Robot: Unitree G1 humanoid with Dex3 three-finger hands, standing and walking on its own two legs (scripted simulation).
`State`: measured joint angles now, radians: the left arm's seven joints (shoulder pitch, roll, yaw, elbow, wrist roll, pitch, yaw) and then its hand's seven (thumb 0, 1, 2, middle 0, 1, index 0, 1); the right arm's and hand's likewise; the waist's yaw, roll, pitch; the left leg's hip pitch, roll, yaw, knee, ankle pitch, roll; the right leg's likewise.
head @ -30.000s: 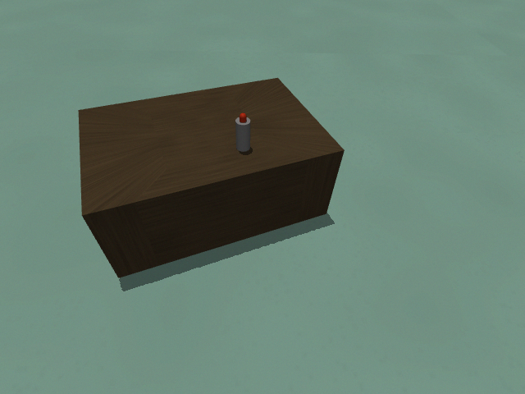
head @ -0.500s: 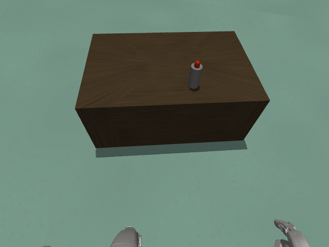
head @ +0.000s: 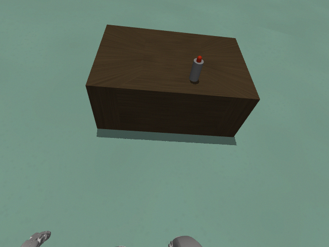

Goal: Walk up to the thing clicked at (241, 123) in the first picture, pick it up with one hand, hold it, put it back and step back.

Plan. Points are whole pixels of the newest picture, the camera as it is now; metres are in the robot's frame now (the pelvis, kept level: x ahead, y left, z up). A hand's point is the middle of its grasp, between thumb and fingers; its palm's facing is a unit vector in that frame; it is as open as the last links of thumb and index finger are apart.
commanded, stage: step back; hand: right
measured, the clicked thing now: (196, 68) +1.09 -0.20 -0.26
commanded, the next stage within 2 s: stand in 1.10 s
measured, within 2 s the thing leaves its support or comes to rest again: neither
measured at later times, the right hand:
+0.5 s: hand out of the picture -0.01 -0.27 -0.16, palm faces -0.05 +0.93 -0.36, open 7.3 cm
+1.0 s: hand out of the picture +0.06 -0.28 -0.15, palm faces -0.08 +0.92 -0.38, open 7.3 cm
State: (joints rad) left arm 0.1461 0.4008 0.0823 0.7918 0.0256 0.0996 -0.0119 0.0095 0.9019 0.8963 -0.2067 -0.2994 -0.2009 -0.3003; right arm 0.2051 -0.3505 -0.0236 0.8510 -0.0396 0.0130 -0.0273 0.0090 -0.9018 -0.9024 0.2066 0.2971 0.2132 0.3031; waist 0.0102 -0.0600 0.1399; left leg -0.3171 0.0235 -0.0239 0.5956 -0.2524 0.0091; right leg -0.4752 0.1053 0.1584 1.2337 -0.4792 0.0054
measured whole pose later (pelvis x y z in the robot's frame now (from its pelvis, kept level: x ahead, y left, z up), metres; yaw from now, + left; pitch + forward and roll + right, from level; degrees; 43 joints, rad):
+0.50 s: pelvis -0.06 -0.01 -0.01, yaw +0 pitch -2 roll +2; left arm 0.23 0.41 0.07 0.96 0.03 0.00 -0.01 0.01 0.90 0.90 -0.21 -0.30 -0.20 -0.30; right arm 0.25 -0.36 -0.05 0.99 -0.04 0.00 0.02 0.01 -0.91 -0.90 0.20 0.30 0.21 0.30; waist 0.04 -0.04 0.07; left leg -0.26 -0.05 -0.02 0.60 -0.30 0.01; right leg -0.26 -0.07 0.04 0.74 -0.43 0.00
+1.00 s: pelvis -0.02 -0.02 +0.00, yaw +3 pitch -2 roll +1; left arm 0.09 0.35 0.04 1.01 0.02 -0.01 -0.01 0.01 0.90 0.90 -0.21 -0.30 -0.20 -0.30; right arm 0.17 -0.36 -0.04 1.04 -0.02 -0.01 -0.01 0.01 -0.91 -0.90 0.20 0.30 0.21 0.30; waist 0.02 -0.02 0.08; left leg -0.22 -0.01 -0.01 0.58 -0.31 -0.01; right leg -0.27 -0.08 -0.05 0.63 -0.32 0.02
